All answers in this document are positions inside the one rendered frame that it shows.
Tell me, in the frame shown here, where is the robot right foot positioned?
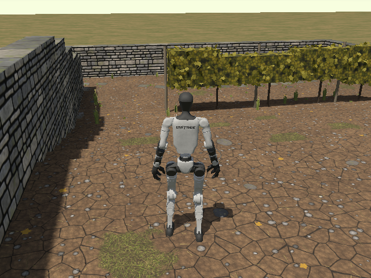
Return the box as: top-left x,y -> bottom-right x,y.
194,227 -> 203,242

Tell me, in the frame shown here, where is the robot torso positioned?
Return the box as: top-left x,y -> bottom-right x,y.
172,114 -> 199,174

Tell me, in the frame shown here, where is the robot right upper arm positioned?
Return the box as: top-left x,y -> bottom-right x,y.
198,117 -> 213,149

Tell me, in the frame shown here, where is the left robot hand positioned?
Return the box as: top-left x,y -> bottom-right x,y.
152,166 -> 165,181

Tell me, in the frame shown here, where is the robot left upper arm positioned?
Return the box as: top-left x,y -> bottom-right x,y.
159,117 -> 174,149

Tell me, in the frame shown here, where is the right robot forearm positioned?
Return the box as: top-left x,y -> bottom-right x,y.
207,141 -> 219,166

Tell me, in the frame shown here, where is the right robot hand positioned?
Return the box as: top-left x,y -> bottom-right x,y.
207,164 -> 220,178

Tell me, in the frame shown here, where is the left robot forearm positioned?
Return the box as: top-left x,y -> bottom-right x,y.
153,140 -> 165,167

